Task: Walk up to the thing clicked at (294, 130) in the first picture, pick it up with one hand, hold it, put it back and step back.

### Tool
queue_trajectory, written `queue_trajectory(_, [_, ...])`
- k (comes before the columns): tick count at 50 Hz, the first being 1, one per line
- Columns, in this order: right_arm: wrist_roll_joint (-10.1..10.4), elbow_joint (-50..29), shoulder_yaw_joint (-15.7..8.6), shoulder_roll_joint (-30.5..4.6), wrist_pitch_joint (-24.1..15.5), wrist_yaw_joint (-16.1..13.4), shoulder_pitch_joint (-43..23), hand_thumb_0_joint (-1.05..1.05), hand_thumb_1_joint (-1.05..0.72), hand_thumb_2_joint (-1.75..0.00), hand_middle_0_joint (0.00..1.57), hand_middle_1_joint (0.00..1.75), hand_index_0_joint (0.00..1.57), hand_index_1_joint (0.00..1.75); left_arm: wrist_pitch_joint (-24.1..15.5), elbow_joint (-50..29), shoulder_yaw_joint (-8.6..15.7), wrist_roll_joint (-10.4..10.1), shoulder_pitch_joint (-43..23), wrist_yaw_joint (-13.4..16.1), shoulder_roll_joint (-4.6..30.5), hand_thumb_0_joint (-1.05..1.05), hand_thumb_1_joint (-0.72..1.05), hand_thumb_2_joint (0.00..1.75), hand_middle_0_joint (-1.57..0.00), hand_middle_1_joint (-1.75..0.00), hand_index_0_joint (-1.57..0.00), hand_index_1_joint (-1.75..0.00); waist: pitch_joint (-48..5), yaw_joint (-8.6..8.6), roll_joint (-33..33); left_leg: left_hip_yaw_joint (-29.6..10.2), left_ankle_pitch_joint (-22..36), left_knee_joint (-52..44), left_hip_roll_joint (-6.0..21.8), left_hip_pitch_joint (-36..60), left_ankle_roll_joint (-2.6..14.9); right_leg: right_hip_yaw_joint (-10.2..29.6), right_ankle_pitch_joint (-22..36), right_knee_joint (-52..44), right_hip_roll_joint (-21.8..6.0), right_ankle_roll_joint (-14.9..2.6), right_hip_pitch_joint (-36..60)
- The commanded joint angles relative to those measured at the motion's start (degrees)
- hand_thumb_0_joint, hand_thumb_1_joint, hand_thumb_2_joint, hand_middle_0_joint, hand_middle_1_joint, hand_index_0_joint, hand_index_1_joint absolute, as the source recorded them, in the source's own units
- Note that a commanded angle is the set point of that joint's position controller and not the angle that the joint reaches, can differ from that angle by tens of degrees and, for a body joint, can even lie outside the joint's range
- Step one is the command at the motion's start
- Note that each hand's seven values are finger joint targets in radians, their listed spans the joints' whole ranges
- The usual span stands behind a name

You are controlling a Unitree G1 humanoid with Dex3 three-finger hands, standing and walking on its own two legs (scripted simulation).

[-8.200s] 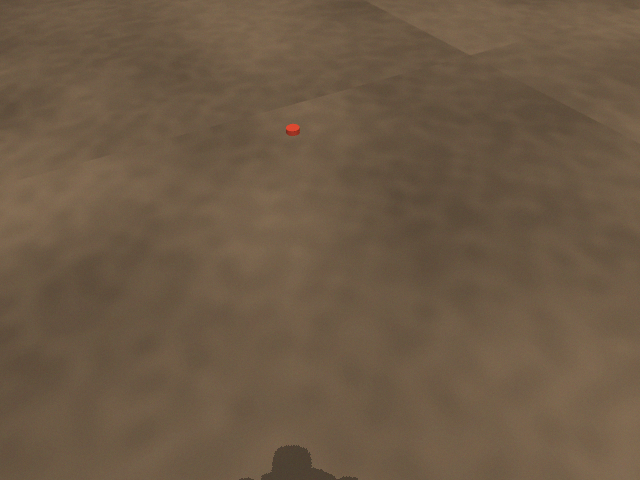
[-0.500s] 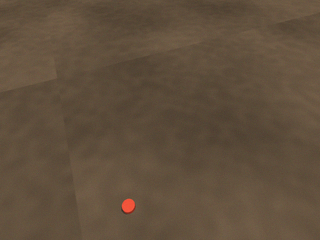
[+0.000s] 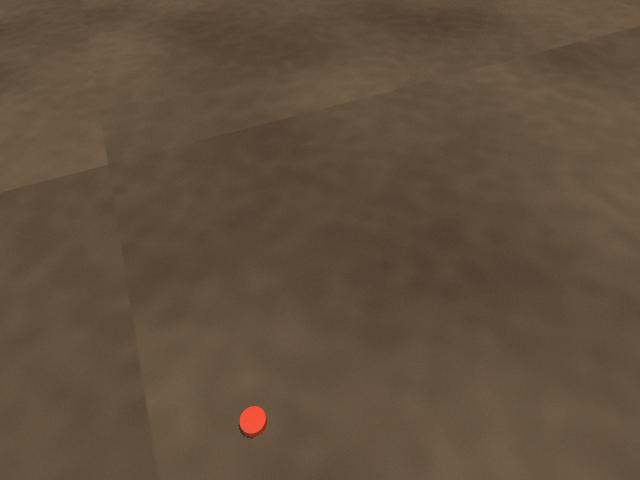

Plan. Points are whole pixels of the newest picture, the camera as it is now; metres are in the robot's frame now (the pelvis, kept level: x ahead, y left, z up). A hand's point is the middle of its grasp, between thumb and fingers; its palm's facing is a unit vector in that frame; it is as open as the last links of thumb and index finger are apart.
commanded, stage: stand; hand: left
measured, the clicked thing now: (253, 421) +0.45 +0.25 -0.77
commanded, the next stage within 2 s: none
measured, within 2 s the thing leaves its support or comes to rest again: neither
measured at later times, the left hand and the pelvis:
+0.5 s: hand out of the picture +0.06 +0.26 -0.16, palm faces -0.01 -0.94 -0.34, open 7.4 cm; pelvis -0.01 +0.00 +0.00, yaw +0 degrees
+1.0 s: hand out of the picture +0.06 +0.26 -0.16, palm faces -0.02 -0.94 -0.34, open 7.4 cm; pelvis +0.00 +0.00 +0.00, yaw -1 degrees
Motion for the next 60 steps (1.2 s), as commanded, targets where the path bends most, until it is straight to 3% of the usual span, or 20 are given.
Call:
queue_trajectory(1, [0.3, -3.3, -2.0, -12.0, -1.5, -0.7, -2.4, 0.0, -0.9, -0.9, 0.2, 0.3, 0.2, 0.3, -0.9, -3.3, 2.5, -0.2, -1.8, 0.9, 12.3, 0.0, 0.9, 0.9, -0.2, -0.3, -0.2, -0.3, -4.2, 0.04, 0.0, -2.9, 11.5, -2.4, 5.0, -0.8, 2.9, 4.8, 8.4, -3.1, -5.9, -1.71, 2.1])
queue_trajectory(9, [0.2, -3.5, -2.0, -11.8, -1.7, -0.7, -2.2, 0.0, -0.9, -0.9, 0.2, 0.3, 0.2, 0.3, -0.9, -3.6, 2.7, -0.2, -1.7, 0.8, 12.7, 0.0, 0.9, 0.9, -0.2, -0.3, -0.2, -0.3, -4.7, 0.19, 0.1, -2.7, 13.3, -2.5, 5.1, 0.4, 2.83, 4.8, 9.8, -2.6, -5.9, -1.91, 1.8])
queue_trajectory(23, [0.2, -2.9, -2.1, -12.2, -1.5, -0.6, -1.4, 0.0, -0.9, -0.9, 0.2, 0.3, 0.2, 0.3, -0.8, -3.3, 2.2, -0.1, -1.3, 0.7, 12.3, 0.0, 0.9, 0.9, -0.2, -0.3, -0.2, -0.3, -2.2, -0.1, -0.2, -3.0, 6.5, -3.8, 4.7, -1.1, 2.77, 5.2, 2.7, -4.2, -5.5, -1.84, -0.3])
queue_trajectory(40, [0.2, -3.0, -2.0, -11.9, -1.3, -0.5, -0.9, 0.0, -0.9, -0.9, 0.2, 0.3, 0.2, 0.3, -0.9, -3.4, 2.1, -0.1, -0.2, 0.7, 12.7, 0.0, 0.9, 0.9, -0.2, -0.3, -0.2, -0.3, -2.2, -0.1, 0.1, -2.8, 5.1, -3.6, 4.4, -1.4, 2.94, 5.6, 2.8, -4.1, -5.6, -1.87, -0.7])
queue_trajectory(52, [0.3, -3.1, -1.9, -12.1, -1.6, -0.8, -0.6, 0.0, -0.9, -0.9, 0.2, 0.3, 0.2, 0.3, -1.0, -3.8, 1.9, -0.1, 0.0, 1.0, 12.6, 0.0, 0.9, 0.9, -0.2, -0.3, -0.2, -0.3, -5.1, 0.13, -0.5, -2.5, 14.5, -2.0, 5.4, 0.6, 3.01, 5.2, 11.5, -2.3, -6.0, -1.49, 1.9])
queue_trajectory(58, [0.2, -3.0, -2.0, -12.3, -1.4, -0.7, -1.3, 0.0, -0.9, -0.9, 0.2, 0.3, 0.2, 0.3, -0.7, -3.5, 1.7, 0.0, 0.0, 0.9, 12.2, 0.0, 0.9, 0.9, -0.2, -0.3, -0.2, -0.3, -2.6, 0.26, 0.0, -2.5, 9.0, -3.1, 4.9, -0.6, 2.84, 5.0, 5.6, -3.4, -5.6, -1.58, 0.4])
queue_trajectory(60, [0.4, -3.1, -2.1, -12.2, -1.3, -0.7, -1.0, 0.0, -0.9, -0.9, 0.2, 0.3, 0.2, 0.3, -0.9, -3.7, 1.8, -0.1, -0.1, 1.0, 12.8, 0.0, 0.9, 0.9, -0.2, -0.3, -0.2, -0.3, -3.6, 0.07, -0.9, -2.5, 10.7, -2.6, 5.0, 0.6, 3.02, 5.2, 7.4, -3.5, -5.8, -1.73, 0.5])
